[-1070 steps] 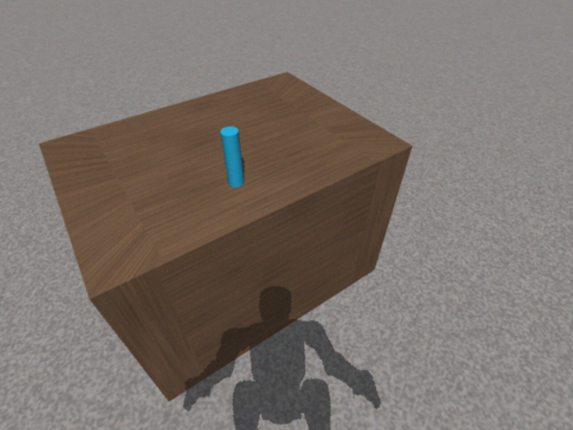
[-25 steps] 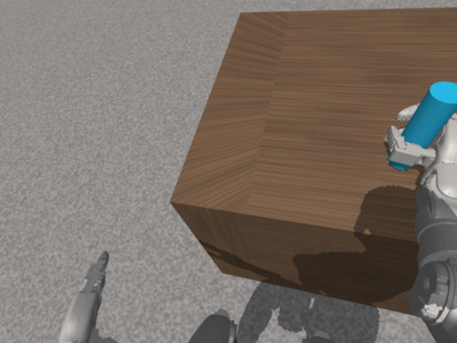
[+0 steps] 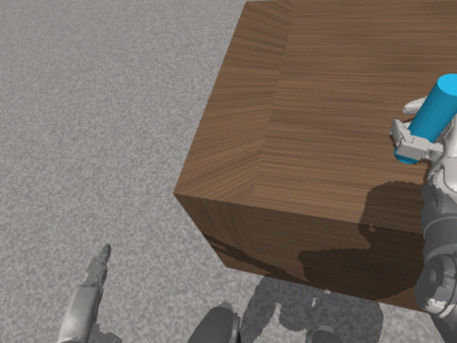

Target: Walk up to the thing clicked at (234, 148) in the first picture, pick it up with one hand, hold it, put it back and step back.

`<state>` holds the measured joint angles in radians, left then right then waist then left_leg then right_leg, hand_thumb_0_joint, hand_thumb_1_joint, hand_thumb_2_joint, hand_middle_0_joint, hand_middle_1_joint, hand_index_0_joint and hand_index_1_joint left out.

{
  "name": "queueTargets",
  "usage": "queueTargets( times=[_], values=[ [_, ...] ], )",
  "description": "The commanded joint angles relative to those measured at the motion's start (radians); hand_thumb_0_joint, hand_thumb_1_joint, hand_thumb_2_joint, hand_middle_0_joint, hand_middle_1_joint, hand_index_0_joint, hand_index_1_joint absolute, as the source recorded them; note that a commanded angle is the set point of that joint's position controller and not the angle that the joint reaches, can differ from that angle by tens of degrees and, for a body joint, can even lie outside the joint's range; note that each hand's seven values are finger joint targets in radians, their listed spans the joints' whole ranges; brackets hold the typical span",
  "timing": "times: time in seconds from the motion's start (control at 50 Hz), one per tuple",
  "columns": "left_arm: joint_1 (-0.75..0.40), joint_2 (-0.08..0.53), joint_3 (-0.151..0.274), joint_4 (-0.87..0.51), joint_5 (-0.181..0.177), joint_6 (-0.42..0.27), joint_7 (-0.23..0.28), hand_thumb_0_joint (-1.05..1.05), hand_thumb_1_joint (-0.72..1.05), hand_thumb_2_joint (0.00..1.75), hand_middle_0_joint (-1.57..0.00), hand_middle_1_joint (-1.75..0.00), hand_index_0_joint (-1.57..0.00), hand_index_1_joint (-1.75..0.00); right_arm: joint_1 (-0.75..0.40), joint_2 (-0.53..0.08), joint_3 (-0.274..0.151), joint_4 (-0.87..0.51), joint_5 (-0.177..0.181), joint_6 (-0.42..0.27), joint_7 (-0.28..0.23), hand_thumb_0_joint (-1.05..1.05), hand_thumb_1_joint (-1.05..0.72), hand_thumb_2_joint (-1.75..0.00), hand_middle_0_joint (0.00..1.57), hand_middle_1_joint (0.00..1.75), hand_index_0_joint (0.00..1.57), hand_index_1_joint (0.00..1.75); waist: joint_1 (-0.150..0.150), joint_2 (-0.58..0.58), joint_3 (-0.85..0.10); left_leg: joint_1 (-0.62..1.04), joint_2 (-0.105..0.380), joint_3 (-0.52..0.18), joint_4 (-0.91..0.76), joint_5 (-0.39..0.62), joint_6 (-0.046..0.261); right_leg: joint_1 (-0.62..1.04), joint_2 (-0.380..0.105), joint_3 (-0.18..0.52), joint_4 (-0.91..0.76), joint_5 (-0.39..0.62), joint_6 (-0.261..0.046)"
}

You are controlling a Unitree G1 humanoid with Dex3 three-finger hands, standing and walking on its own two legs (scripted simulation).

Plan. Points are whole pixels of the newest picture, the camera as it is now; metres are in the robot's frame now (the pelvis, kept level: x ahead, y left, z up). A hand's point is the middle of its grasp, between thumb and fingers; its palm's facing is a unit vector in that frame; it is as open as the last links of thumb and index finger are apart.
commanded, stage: open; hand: right
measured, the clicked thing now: (427, 124) +0.52 -0.22 +0.07
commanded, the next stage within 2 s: withdraw in 0.32 s
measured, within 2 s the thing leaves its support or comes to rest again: neither
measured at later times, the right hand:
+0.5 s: hand (412, 131) +0.52 -0.20 +0.04, palm faces +0.19 +0.98 +0.01, open 14.5 cm
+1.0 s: hand out of the picture +0.49 -0.31 +0.16, palm faces +0.29 +0.94 -0.18, open 17.1 cm
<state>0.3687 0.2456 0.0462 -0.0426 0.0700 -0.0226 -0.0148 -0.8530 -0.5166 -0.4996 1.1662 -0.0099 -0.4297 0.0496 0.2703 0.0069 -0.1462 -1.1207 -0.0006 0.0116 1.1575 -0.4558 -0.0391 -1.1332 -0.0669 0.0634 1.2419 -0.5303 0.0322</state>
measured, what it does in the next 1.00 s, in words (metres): rises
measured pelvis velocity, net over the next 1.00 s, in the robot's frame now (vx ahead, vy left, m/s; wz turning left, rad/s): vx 0.03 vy -0.01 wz -0.02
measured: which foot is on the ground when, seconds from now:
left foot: down 0.00-1.00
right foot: down 0.00-1.00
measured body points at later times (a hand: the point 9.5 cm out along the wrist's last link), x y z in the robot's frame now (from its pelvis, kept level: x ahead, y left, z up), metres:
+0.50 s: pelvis +0.00 +0.00 +0.00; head +0.14 -0.04 +0.43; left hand +0.16 +0.27 +0.02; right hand +0.51 -0.25 +0.05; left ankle +0.05 +0.15 -0.63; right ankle +0.02 -0.13 -0.63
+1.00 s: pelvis +0.03 -0.01 +0.05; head +0.10 -0.03 +0.50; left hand +0.19 +0.24 +0.03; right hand +0.47 -0.36 +0.17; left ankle +0.05 +0.15 -0.63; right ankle +0.02 -0.13 -0.63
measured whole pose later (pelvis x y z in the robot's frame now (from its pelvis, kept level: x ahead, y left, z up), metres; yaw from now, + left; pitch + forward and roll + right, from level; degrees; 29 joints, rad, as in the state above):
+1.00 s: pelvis +0.03 -0.01 +0.05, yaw -1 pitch +16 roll +2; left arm 0.36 0.24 0.00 0.13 -0.02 0.03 0.00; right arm -0.79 -0.67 -0.43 1.12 -0.01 -0.14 0.15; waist 0.14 -0.01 -0.15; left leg -0.76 0.02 0.00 0.88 -0.39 -0.05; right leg -0.77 -0.05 0.04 0.96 -0.46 0.02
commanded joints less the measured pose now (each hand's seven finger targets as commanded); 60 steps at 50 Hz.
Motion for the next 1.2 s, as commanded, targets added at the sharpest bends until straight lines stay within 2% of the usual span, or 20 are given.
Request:
queueTargets(
  times=[0.0,0.02,0.14,0.28,0.34,0.42,0.62,0.7,0.74,0.82,0.86,0.88,0.9,0.92,0.94,0.96,1.0,1.02,1.04,1.18],
  values=[
    [0.022,0.158,0.101,-0.182,0.000,-0.049,0.016,0.00,-0.53,0.03,-0.06,-0.05,-0.06,-0.05,-0.465,-0.242,-0.007,-0.245,0.006,-0.068,0.002,0.00,-0.07,-0.57,1.19,0.86,1.17,0.86,-0.006,-0.212,-0.506,0.261,-0.039,0.023,-0.122,0.255,0.055,0.329,0.037,-0.035,-0.155,0.274,-0.037],
    [0.048,0.174,0.122,-0.165,0.000,-0.048,0.018,0.00,-0.54,0.05,-0.06,-0.05,-0.05,-0.05,-0.426,-0.209,0.006,-0.200,0.008,-0.063,0.006,0.00,0.01,-0.56,1.11,0.82,1.09,0.82,0.013,-0.219,-0.494,0.238,-0.040,0.028,-0.117,0.254,0.056,0.346,0.033,-0.028,-0.156,0.287,-0.035],
    [0.013,0.164,0.108,-0.187,0.000,-0.051,0.016,0.00,-0.56,0.06,-0.05,-0.05,-0.05,-0.05,-0.424,-0.218,-0.002,-0.212,0.007,-0.057,0.004,0.00,0.29,-0.27,0.85,0.53,0.84,0.53,-0.007,-0.210,-0.523,0.268,-0.041,0.026,-0.112,0.270,0.055,0.335,0.036,-0.032,-0.150,0.300,-0.036],
    [0.032,0.177,0.119,-0.172,0.003,-0.047,0.019,0.00,-0.57,0.07,-0.05,-0.05,-0.04,-0.06,-0.409,-0.203,0.005,-0.208,0.012,-0.056,0.005,0.00,0.39,-0.16,0.53,0.33,0.52,0.33,0.011,-0.227,-0.514,0.231,-0.048,0.039,-0.109,0.273,0.059,0.382,0.028,-0.022,-0.151,0.352,-0.029],
    [0.021,0.172,0.105,-0.175,0.005,-0.046,0.016,0.00,-0.58,0.07,-0.05,-0.04,-0.04,-0.06,-0.403,-0.217,-0.004,-0.209,0.008,-0.058,0.002,0.00,0.43,-0.13,0.42,0.27,0.42,0.27,-0.008,-0.228,-0.520,0.238,-0.049,0.039,-0.106,0.280,0.060,0.388,0.030,-0.023,-0.152,0.377,-0.028],
    [0.047,0.167,0.104,-0.159,0.004,-0.042,0.017,0.00,-0.54,0.04,-0.06,-0.05,-0.05,-0.05,-0.417,-0.243,-0.014,-0.214,0.006,-0.060,0.000,0.00,0.43,-0.17,0.22,0.20,0.21,0.20,-0.002,-0.212,-0.509,0.273,-0.044,0.028,-0.121,0.280,0.055,0.344,0.037,-0.036,-0.149,0.313,-0.037],
    [0.019,0.186,0.106,-0.143,-0.019,-0.021,0.028,0.00,-0.54,0.04,-0.05,-0.04,-0.05,-0.05,-0.507,-0.445,-0.090,-0.426,0.024,-0.012,0.019,0.00,0.45,-0.03,0.09,0.05,0.08,0.05,-0.071,-0.292,-0.597,0.393,-0.042,0.026,-0.189,0.323,0.057,0.505,0.045,-0.043,-0.217,0.408,-0.028],
    [-0.025,0.142,0.052,-0.053,-0.038,-0.022,0.033,0.00,-0.55,0.05,-0.05,-0.04,-0.04,-0.05,-0.378,-0.331,-0.009,-0.314,0.038,0.065,0.069,0.00,0.48,-0.02,0.08,0.04,0.07,0.04,-0.097,-0.276,-0.494,0.404,-0.043,0.037,-0.232,0.336,0.059,0.537,0.039,-0.038,-0.269,0.477,-0.022],
    [-0.059,0.177,0.080,-0.067,-0.048,-0.026,0.043,0.00,-0.56,0.05,-0.05,-0.04,-0.04,-0.05,-0.417,-0.423,-0.055,-0.356,0.047,0.087,0.089,0.00,0.47,-0.03,0.08,0.04,0.07,0.04,-0.111,-0.258,-0.570,0.482,-0.041,0.037,-0.247,0.389,0.056,0.587,0.039,-0.040,-0.282,0.523,-0.022],
    [-0.052,0.117,0.007,0.020,-0.071,-0.034,0.038,0.00,-0.57,0.05,-0.05,-0.04,-0.04,-0.05,-0.297,-0.280,0.020,-0.211,0.091,0.149,0.168,0.00,0.42,-0.04,0.08,0.04,0.07,0.04,-0.087,-0.141,-0.378,0.477,-0.040,0.043,-0.303,0.376,0.047,0.538,0.035,-0.036,-0.343,0.480,-0.030],
    [-0.065,0.190,0.067,0.003,-0.079,-0.043,0.051,0.00,-0.59,0.08,-0.07,-0.05,-0.05,-0.07,-0.358,-0.363,-0.013,-0.274,0.107,0.156,0.181,0.00,0.44,-0.06,0.07,0.05,0.07,0.05,-0.095,-0.145,-0.441,0.498,-0.038,0.043,-0.318,0.364,0.049,0.613,0.033,-0.031,-0.371,0.492,-0.029],
    [-0.023,0.190,0.060,-0.014,-0.085,-0.014,0.045,0.00,-0.57,0.07,-0.06,-0.05,-0.05,-0.06,-0.181,-0.558,-0.021,-0.115,-0.019,0.218,0.121,0.00,0.48,-0.05,0.06,0.06,0.07,0.06,-0.172,-0.132,-0.347,0.526,-0.031,0.042,-0.359,0.330,0.051,0.590,0.048,-0.057,-0.408,0.446,-0.022],
    [0.027,0.176,0.071,0.009,-0.089,0.005,0.034,0.00,-0.56,0.06,-0.06,-0.05,-0.05,-0.06,-0.246,-0.443,0.030,-0.163,0.000,0.237,0.099,0.00,0.51,-0.04,0.06,0.06,0.07,0.06,-0.110,-0.101,-0.323,0.532,-0.034,0.041,-0.373,0.339,0.045,0.582,0.046,-0.058,-0.420,0.428,-0.027],
    [0.053,0.149,0.042,0.034,-0.091,0.013,0.024,0.00,-0.55,0.06,-0.06,-0.05,-0.05,-0.06,-0.276,-0.396,0.050,-0.200,0.002,0.246,0.089,0.00,0.51,-0.04,0.06,0.06,0.07,0.06,-0.128,-0.122,-0.305,0.531,-0.031,0.040,-0.373,0.353,0.046,0.591,0.049,-0.059,-0.431,0.455,-0.027],
    [0.043,0.165,0.070,0.013,-0.095,0.019,0.019,0.00,-0.55,0.05,-0.06,-0.04,-0.05,-0.05,-0.350,-0.403,0.083,-0.295,-0.005,0.250,0.080,0.00,0.49,-0.05,0.06,0.06,0.07,0.06,-0.121,-0.130,-0.350,0.545,-0.027,0.034,-0.382,0.373,0.046,0.638,0.048,-0.066,-0.431,0.465,-0.030],
    [0.019,0.179,0.073,-0.013,-0.098,0.019,0.019,0.00,-0.55,0.05,-0.06,-0.04,-0.05,-0.05,-0.376,-0.466,0.064,-0.334,-0.015,0.257,0.061,0.00,0.50,-0.04,0.06,0.06,0.07,0.06,-0.133,-0.130,-0.376,0.556,-0.028,0.036,-0.393,0.376,0.047,0.677,0.051,-0.071,-0.437,0.476,-0.028],
    [0.105,0.173,0.065,0.103,-0.104,0.041,0.004,0.00,-0.54,0.05,-0.05,-0.04,-0.05,-0.05,-0.230,-0.543,0.015,-0.198,-0.039,0.303,0.031,0.00,0.53,-0.04,0.06,0.06,0.06,0.06,-0.160,-0.115,-0.245,0.539,-0.027,0.042,-0.416,0.340,0.049,0.630,0.054,-0.072,-0.464,0.447,-0.028],
    [0.078,0.159,0.062,0.098,-0.106,0.040,-0.004,0.00,-0.49,0.05,-0.05,-0.04,-0.05,-0.04,-0.327,-0.531,0.041,-0.297,-0.043,0.298,0.020,0.00,0.54,-0.04,0.06,0.06,0.06,0.06,-0.154,-0.121,-0.285,0.559,-0.021,0.032,-0.420,0.367,0.048,0.645,0.055,-0.076,-0.464,0.454,-0.030],
    [0.036,0.159,0.065,0.104,-0.106,0.040,-0.006,0.00,-0.53,0.06,-0.06,-0.06,-0.06,-0.05,-0.371,-0.574,0.016,-0.323,-0.050,0.297,0.003,0.00,0.52,-0.05,0.06,0.05,0.06,0.05,-0.166,-0.141,-0.306,0.576,-0.015,0.025,-0.430,0.365,0.047,0.655,0.057,-0.082,-0.470,0.439,-0.033],
    [-0.146,0.159,0.037,0.136,-0.113,0.040,-0.005,0.00,-0.55,0.07,-0.05,-0.05,-0.05,-0.05,-0.277,-0.498,0.058,-0.331,-0.050,0.313,-0.057,0.00,0.53,-0.05,0.06,0.05,0.05,0.05,-0.205,-0.211,-0.417,0.654,-0.021,0.039,-0.461,0.393,0.053,0.785,0.046,-0.074,-0.508,0.538,-0.006]
  ],
)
